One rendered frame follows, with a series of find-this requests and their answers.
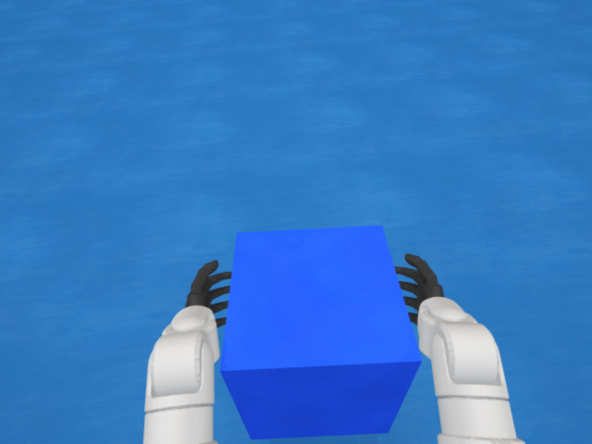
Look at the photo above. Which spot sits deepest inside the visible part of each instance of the carton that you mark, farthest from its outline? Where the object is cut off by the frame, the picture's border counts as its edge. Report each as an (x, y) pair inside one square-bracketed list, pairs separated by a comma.
[(318, 341)]

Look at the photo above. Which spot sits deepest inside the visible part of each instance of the robot left forearm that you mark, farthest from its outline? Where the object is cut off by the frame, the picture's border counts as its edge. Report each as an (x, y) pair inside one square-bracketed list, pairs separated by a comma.
[(180, 387)]

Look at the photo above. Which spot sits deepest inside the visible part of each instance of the robot right forearm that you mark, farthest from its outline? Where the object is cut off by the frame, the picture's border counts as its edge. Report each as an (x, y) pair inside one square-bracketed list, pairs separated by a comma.
[(468, 376)]

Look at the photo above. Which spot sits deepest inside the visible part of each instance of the robot left hand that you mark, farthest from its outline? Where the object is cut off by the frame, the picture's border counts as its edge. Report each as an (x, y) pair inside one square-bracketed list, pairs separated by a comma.
[(202, 295)]

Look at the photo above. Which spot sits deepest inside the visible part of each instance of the robot right hand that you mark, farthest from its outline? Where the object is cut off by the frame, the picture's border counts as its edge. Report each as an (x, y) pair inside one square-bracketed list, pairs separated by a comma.
[(426, 279)]

